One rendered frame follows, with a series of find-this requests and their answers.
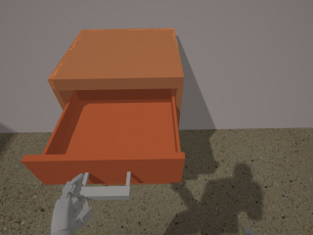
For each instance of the cabinet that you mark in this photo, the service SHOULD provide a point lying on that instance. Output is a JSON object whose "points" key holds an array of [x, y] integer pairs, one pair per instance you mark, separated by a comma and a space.
{"points": [[119, 59]]}

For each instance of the left robot hand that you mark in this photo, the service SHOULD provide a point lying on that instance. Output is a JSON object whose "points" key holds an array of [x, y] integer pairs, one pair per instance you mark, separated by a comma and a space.
{"points": [[70, 213]]}

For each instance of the handle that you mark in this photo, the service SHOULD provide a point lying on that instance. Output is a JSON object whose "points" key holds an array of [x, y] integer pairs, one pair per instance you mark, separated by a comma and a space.
{"points": [[100, 193]]}

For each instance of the drawer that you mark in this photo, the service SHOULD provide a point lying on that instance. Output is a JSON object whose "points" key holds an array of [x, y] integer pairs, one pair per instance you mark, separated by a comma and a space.
{"points": [[109, 132]]}

